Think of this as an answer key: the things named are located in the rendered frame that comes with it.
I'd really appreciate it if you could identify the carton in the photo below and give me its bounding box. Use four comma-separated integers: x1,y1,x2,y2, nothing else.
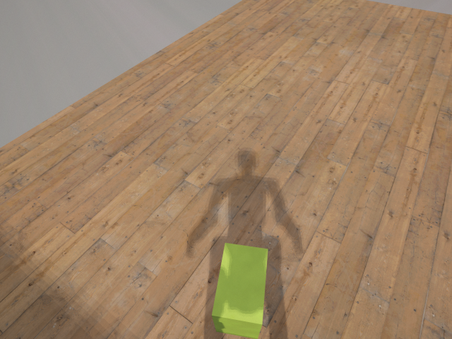
212,243,268,339

